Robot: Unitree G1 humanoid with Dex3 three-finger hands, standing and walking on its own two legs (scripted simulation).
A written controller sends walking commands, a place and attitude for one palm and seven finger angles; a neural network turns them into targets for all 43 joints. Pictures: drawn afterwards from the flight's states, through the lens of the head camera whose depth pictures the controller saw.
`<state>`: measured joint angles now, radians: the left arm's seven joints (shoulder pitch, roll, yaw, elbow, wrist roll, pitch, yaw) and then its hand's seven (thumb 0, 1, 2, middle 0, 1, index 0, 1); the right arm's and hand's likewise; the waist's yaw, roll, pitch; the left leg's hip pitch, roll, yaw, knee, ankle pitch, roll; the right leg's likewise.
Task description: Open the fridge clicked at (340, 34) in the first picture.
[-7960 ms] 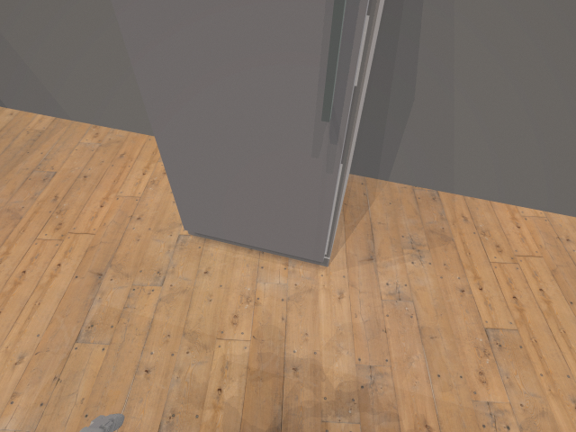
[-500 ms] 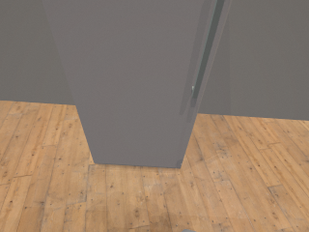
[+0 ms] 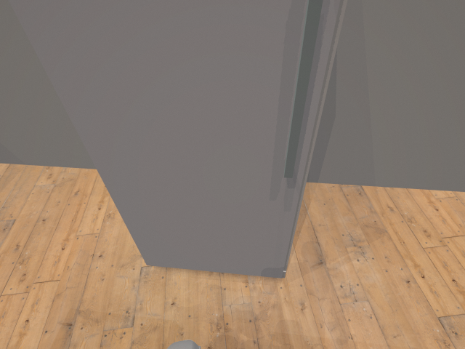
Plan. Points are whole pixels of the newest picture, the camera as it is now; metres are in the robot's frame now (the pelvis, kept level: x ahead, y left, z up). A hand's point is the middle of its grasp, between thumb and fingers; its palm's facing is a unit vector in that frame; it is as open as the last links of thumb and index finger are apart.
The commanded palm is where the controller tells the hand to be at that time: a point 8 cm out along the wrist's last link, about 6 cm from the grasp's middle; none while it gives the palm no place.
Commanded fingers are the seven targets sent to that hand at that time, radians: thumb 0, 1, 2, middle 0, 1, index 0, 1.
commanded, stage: come to a stop and stand still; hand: right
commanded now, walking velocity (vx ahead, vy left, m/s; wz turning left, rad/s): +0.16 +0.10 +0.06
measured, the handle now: (301, 74) +0.54 -0.10 +0.24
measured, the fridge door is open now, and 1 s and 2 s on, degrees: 0 0 0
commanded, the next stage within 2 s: look again from close up in 1.56 s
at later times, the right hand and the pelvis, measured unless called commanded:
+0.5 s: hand out of the picture +0.13 -0.15 -0.18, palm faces +0.05 +0.98 -0.21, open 7.2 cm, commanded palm none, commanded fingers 0.00 -0.90 -0.90 0.20 0.30 0.20 0.30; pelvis +0.03 +0.03 -0.02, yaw -1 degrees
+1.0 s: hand out of the picture -0.03 -0.16 -0.18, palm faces +0.02 +0.98 -0.21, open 7.4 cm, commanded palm none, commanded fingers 0.00 -0.90 -0.90 0.20 0.30 0.20 0.30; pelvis -0.01 +0.03 -0.01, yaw +0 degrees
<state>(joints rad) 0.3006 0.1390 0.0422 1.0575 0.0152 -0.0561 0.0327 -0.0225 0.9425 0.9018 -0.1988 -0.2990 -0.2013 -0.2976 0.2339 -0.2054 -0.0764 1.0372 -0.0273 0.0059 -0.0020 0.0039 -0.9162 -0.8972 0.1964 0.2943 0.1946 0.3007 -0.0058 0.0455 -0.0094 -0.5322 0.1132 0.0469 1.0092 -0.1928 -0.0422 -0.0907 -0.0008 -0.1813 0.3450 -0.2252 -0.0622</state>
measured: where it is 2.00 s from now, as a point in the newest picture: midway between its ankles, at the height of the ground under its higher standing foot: outside the picture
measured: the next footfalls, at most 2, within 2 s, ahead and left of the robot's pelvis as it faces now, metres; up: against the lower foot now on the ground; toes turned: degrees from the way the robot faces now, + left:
left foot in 0.22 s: +0.16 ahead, +0.17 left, +0.00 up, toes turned +8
right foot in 0.56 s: +0.06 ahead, -0.07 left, +0.00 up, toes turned -2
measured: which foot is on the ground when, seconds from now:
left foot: up 0.00-0.20, down 0.22-0.58, up 0.60-1.00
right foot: down 0.00-0.22, up 0.24-0.54, down 0.56-1.00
